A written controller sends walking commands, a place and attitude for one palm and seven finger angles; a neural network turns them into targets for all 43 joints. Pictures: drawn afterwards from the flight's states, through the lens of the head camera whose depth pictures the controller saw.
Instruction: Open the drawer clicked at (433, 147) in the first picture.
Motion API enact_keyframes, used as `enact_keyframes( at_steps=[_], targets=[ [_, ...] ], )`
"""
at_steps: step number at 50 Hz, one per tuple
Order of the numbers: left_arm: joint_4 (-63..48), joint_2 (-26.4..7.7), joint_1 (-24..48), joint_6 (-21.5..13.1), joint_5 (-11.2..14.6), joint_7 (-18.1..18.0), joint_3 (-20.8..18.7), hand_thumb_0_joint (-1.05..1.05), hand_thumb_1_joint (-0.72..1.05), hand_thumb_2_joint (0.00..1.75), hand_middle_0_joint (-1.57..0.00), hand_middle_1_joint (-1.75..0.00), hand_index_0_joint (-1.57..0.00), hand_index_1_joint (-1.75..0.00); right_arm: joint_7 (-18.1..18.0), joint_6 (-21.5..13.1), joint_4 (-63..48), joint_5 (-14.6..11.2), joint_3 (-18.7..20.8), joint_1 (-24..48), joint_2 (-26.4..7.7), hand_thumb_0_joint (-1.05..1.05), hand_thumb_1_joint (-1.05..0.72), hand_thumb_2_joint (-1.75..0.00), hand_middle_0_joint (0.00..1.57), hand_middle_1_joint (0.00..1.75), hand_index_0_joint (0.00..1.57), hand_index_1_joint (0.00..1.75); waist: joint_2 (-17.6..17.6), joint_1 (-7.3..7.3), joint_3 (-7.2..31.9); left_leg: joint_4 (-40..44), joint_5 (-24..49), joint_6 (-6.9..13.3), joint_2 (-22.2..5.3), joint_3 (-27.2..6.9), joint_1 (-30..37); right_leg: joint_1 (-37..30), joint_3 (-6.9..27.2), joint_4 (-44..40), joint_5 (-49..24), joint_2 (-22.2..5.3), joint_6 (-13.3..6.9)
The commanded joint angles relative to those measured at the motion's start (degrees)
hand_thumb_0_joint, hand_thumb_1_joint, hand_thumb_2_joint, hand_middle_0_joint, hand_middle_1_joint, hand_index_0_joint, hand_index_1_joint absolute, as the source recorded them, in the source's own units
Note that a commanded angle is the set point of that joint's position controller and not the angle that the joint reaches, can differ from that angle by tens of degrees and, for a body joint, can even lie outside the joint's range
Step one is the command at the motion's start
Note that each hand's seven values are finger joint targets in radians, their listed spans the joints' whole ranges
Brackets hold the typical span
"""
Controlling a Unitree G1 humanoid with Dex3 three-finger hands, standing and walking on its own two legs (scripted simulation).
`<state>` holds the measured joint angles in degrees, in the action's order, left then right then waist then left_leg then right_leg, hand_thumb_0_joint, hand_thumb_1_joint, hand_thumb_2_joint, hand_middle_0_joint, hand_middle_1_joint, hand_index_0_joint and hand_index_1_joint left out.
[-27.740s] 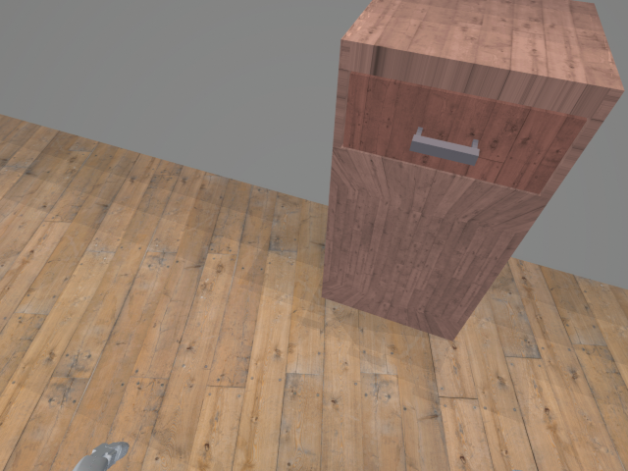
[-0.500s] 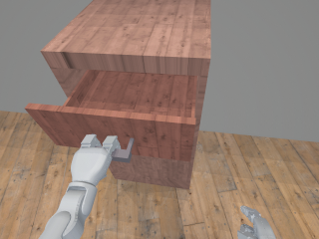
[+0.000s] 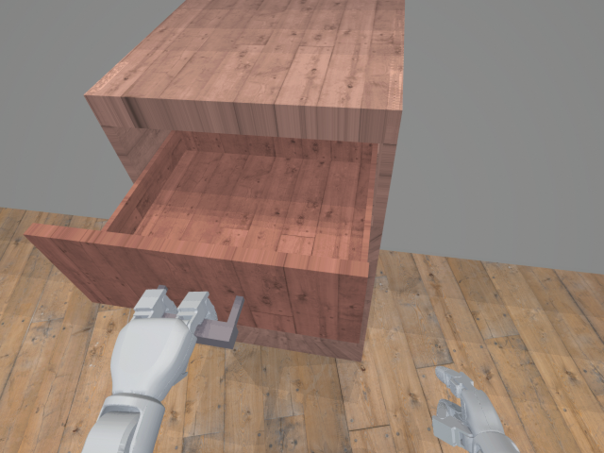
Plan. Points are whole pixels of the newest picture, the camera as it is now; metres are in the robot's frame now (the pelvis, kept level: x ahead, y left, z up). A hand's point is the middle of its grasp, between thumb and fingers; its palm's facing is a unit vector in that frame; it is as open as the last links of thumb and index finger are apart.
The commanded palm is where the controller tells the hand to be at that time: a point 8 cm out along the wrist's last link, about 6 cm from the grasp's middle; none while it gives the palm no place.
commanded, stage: pull the drawer open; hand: left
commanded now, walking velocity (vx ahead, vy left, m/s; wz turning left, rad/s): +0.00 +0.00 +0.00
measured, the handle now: (192, 313) +0.28 +0.18 +0.04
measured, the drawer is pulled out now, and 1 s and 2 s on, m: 0.23 0.30 0.28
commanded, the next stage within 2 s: open the thumb to release the handle in 0.84 s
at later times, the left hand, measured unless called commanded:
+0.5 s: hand (161, 402) +0.17 +0.19 +0.02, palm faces +0.02 -0.11 -0.99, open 5.9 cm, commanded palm +0.13 +0.20 +0.08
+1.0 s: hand (153, 415) +0.16 +0.20 +0.02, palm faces +0.01 -0.09 -1.00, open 6.0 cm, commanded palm +0.13 +0.21 +0.08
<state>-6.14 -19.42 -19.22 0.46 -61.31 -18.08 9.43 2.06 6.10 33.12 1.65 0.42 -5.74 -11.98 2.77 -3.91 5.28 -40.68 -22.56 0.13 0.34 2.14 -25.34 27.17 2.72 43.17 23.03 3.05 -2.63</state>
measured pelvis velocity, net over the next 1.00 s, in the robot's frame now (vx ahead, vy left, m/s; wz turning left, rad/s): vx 0.00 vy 0.00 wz -0.02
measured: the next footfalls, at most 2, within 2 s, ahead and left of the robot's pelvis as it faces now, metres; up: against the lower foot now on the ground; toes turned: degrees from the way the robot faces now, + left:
none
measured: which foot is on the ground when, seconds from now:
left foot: down 0.00-1.00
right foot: down 0.00-1.00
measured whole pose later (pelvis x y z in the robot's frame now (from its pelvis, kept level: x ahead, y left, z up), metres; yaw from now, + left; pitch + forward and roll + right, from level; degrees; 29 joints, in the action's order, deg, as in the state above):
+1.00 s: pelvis +0.00 +0.00 -0.02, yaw -1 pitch +11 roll +2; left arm -20.2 -24.2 -40.6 -3.9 -60.4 -27.2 4.7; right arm 3.6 7.1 28.2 3.1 0.3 -7.5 -14.5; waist 2.3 -3.4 6.6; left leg -49.4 -26.6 0.0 -0.2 3.5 -33.9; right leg 36.5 3.9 52.5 26.7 3.8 -2.8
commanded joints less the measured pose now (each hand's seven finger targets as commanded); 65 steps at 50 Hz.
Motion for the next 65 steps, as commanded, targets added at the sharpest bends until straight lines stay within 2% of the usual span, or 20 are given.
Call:
enact_keyframes(
  at_steps=[1, 4, 11, 19, 23, 24, 27, 28, 29, 35, 40, 42, 45, 46, 47, 48, 50, 54, 61, 65],
  targets=[
    [-14.88, -6.06, -0.71, -0.98, 0.49, -3.87, -5.80, 0.00, 0.90, 0.90, -0.40, -1.35, -0.40, -1.35, 0.21, -2.65, -9.40, 0.15, 1.83, 7.26, -5.36, 0.00, -0.90, -0.90, 0.20, 0.30, 0.20, 0.30, -2.64, -1.18, 10.52, 1.65, 20.59, 0.65, 1.52, -1.51, 5.57, -4.48, 2.45, -4.46, -23.58, -0.54, -0.45],
    [-17.61, -6.32, -2.14, -1.17, 0.12, -4.67, -6.04, 0.00, 0.90, 0.90, -0.40, -1.35, -0.40, -1.35, 0.56, -2.74, -9.88, 0.47, 2.05, 6.65, -5.48, 0.00, -0.90, -0.90, 0.20, 0.30, 0.20, 0.30, -2.23, -1.07, 11.83, 0.62, 20.82, 0.61, 1.42, -1.67, 5.86, -3.33, 2.93, -3.81, -23.16, -0.61, -0.56],
    [-18.48, -8.17, -7.96, -1.84, 0.83, -6.18, -8.66, 0.00, 0.90, 0.90, -0.40, -1.35, -0.40, -1.35, 0.44, -2.88, -10.64, 0.64, 2.04, 6.22, -5.83, 0.00, -0.90, -0.90, 0.20, 0.30, 0.20, 0.30, -5.14, -1.24, 10.74, -0.80, 16.10, 0.66, 1.94, -1.66, 3.04, -1.81, 4.10, -3.42, -21.31, -0.93, -0.34],
    [-19.85, -8.22, -11.41, -1.18, 1.21, -7.01, -8.98, 0.00, 0.90, 0.90, -0.40, -1.35, -0.40, -1.35, 0.54, -2.73, -11.74, 0.60, 1.64, 6.12, -5.89, 0.00, -0.90, -0.90, 0.20, 0.30, 0.20, 0.30, -3.59, -1.14, 9.57, -1.75, 13.05, 0.70, 1.79, -1.74, 2.45, 1.12, 3.79, -3.17, -15.79, -0.99, -0.54],
    [-21.05, -9.15, -14.59, -1.34, 1.76, -7.13, -10.04, 0.00, 0.90, 0.90, -0.40, -1.35, -0.40, -1.35, 0.60, -2.81, -12.34, 0.32, 1.64, 6.39, -6.31, 0.00, -0.90, -0.90, 0.20, 0.30, 0.20, 0.30, -2.98, -1.69, 9.80, -1.97, 13.70, 0.55, 1.69, -1.89, 2.32, 0.94, 4.84, -3.00, -16.88, -0.81, -0.76],
    [-22.04, -8.60, -16.07, -1.32, 2.01, -7.19, -9.37, 0.00, 0.90, 0.90, -0.40, -1.35, -0.40, -1.35, 0.74, -2.81, -12.81, 0.44, 1.49, 5.99, -6.17, 0.00, -0.90, -0.90, 0.20, 0.30, 0.20, 0.30, -3.45, -1.85, 10.50, -2.24, 13.76, 0.69, 1.69, -1.65, 2.14, 0.48, 4.56, -2.70, -17.01, -1.17, -0.52],
    [-21.49, -8.77, -18.63, -1.40, 2.60, -7.27, -9.83, 0.00, 0.90, 0.90, -0.40, -1.35, -0.40, -1.35, 0.72, -2.71, -12.94, 0.19, 1.24, 6.03, -6.21, 0.00, -0.90, -0.90, 0.20, 0.30, 0.20, 0.30, -4.72, -1.79, 8.11, -2.30, 12.85, 0.73, 1.83, -1.72, 0.63, 0.52, 4.56, -2.80, -17.47, -1.11, -0.36],
    [-21.91, -10.40, -19.33, -1.39, 2.74, -7.53, -11.76, 0.00, 0.90, 0.90, -0.40, -1.35, -0.40, -1.35, 0.63, -2.76, -13.11, 0.16, 1.32, 6.16, -6.65, 0.00, -0.90, -0.90, 0.20, 0.30, 0.20, 0.30, -4.95, -2.02, 8.86, -2.42, 13.14, 0.59, 1.71, -1.76, 0.82, 0.23, 5.80, -3.21, -18.29, -1.03, -0.50],
    [-22.90, -9.48, -20.70, -1.46, 2.92, -7.66, -10.82, 0.00, 0.90, 0.90, -0.40, -1.35, -0.40, -1.35, 0.82, -2.86, -13.57, 0.39, 1.17, 5.91, -6.45, 0.00, -0.90, -0.90, 0.20, 0.30, 0.20, 0.30, -5.45, -2.08, 9.14, -2.72, 13.11, 0.77, 1.92, -1.47, 0.46, -0.13, 6.00, -3.09, -19.08, -1.51, -0.28],
    [-24.17, -10.23, -27.00, -2.36, 3.20, -9.31, -12.45, 0.00, 0.90, 0.90, -0.40, -1.35, -0.40, -1.35, 1.32, -2.71, -14.09, 0.31, 1.08, 5.46, -6.94, 0.00, -0.90, -0.90, 0.20, 0.30, 0.20, 0.30, -3.56, -2.41, 8.24, -3.58, 14.48, 0.53, 1.54, -1.57, 0.41, 1.64, 6.07, -1.94, -19.60, -1.21, -0.49],
    [-25.66, -10.33, -34.58, -2.79, 3.62, -11.04, -13.19, 0.00, 0.90, 0.90, -0.40, -1.35, -0.40, -1.35, 2.21, -2.59, -15.01, 0.08, 1.00, 5.47, -7.29, 0.00, -0.90, -0.90, 0.20, 0.30, 0.20, 0.30, -1.89, -3.61, 10.63, -4.44, 18.39, 0.13, 1.01, -1.59, -0.13, 1.29, 6.06, 0.26, -22.54, -1.07, -0.50],
    [-26.50, -10.28, -34.85, -2.61, 3.56, -11.51, -13.14, 0.00, 0.90, 0.90, -0.40, -1.35, -0.40, -1.35, 2.48, -2.41, -14.95, 0.24, 1.11, 5.45, -7.43, 0.00, -0.90, -0.90, 0.20, 0.30, 0.20, 0.30, -2.41, -3.20, 10.54, -5.11, 18.80, 0.14, 1.12, -1.60, -0.47, 2.03, 6.69, 0.47, -23.52, -1.07, -0.47],
    [-25.36, -11.82, -36.73, -2.57, 3.78, -12.44, -15.97, 0.00, 0.90, 0.90, -0.40, -1.35, -0.40, -1.35, 2.22, -2.22, -14.78, 0.16, 1.00, 5.45, -7.31, 0.00, -0.90, -0.90, 0.20, 0.30, 0.20, 0.30, -3.73, -3.33, 10.56, -5.41, 18.67, 0.18, 1.18, -1.55, -1.75, 1.04, 6.93, 1.02, -26.19, -1.11, -0.34],
    [-25.60, -11.15, -37.46, -2.69, 3.58, -12.64, -15.38, 0.00, 0.90, 0.90, -0.40, -1.35, -0.40, -1.35, 2.29, -2.11, -14.94, 0.27, 0.91, 5.63, -7.41, 0.00, -0.90, -0.90, 0.20, 0.30, 0.20, 0.30, -2.84, -3.45, 10.60, -5.50, 19.34, 0.15, 1.25, -1.63, -1.81, 1.19, 6.87, 1.48, -26.48, -1.00, -0.40],
    [-24.34, -13.66, -15.79, -2.06, 1.15, -12.87, -16.26, 0.00, 0.90, 0.90, -0.40, -1.35, -0.40, -1.35, 1.67, -0.76, -11.96, 1.40, 1.17, 5.58, -8.12, 0.00, -0.90, -0.90, 0.20, 0.30, 0.20, 0.30, -3.99, 1.34, 7.96, -6.20, 14.29, 0.35, 2.09, -2.62, -2.65, 7.12, 6.79, 1.22, -22.46, -1.15, -0.59],
    [-25.41, -13.11, -13.84, -2.39, 0.63, -13.36, -17.60, 0.00, 0.83, 0.87, -0.40, -1.34, -0.40, -1.34, 0.68, -0.70, -12.77, 1.83, 2.00, 5.08, -7.45, 0.00, -0.90, -0.90, 0.20, 0.30, 0.20, 0.30, -2.71, -0.20, 9.73, -6.07, 13.02, 0.72, 1.98, -2.36, -1.27, 5.61, 6.08, 0.53, -20.71, -0.75, -0.71],
    [-19.76, -11.72, -19.19, -2.32, 0.44, -13.87, -17.14, 0.00, 0.69, 0.81, -0.38, -1.33, -0.38, -1.33, 0.68, -1.55, -12.61, 1.53, 2.10, 4.56, -6.71, 0.00, -0.90, -0.90, 0.20, 0.30, 0.20, 0.30, -1.94, -1.06, 9.88, -6.09, 12.02, 0.66, 2.24, -2.14, -0.17, 6.72, 5.45, 0.53, -17.29, -0.64, -0.87],
    [-21.77, -11.13, -19.37, -1.24, 2.88, -13.19, -15.90, 0.00, 0.41, 0.69, -0.36, -1.30, -0.36, -1.30, 0.36, -1.30, -12.38, 0.67, 2.64, 4.45, -6.69, 0.00, -0.90, -0.90, 0.20, 0.30, 0.20, 0.30, -2.26, -1.59, 15.88, -5.69, 17.32, 0.52, 1.89, -1.99, 1.68, 2.37, 4.34, 1.80, -23.21, -0.93, -0.33],
    [-18.60, -11.94, -18.92, -0.21, 2.72, -10.90, -15.19, 0.00, -0.08, 0.48, -0.33, -1.24, -0.33, -1.24, -0.78, -1.37, -12.07, 0.01, 1.14, 6.45, -6.23, 0.00, -0.90, -0.90, 0.20, 0.30, 0.20, 0.30, -7.61, -1.94, 9.63, -3.86, 12.01, 0.94, 2.49, -1.22, -2.63, -0.91, 5.00, -1.28, -23.67, -1.59, 0.32],
    [-17.88, -12.76, -17.82, -0.26, 3.04, -9.75, -16.16, 0.00, -0.36, 0.36, -0.31, -1.22, -0.31, -1.22, -1.41, -1.62, -11.86, -0.18, 0.83, 6.74, -6.01, 0.00, -0.90, -0.90, 0.20, 0.30, 0.20, 0.30, -5.91, -2.27, 9.03, -2.81, 10.72, 1.08, 2.67, -0.96, -1.82, -2.56, 5.59, -2.95, -22.87, -1.82, 0.35]
  ],
)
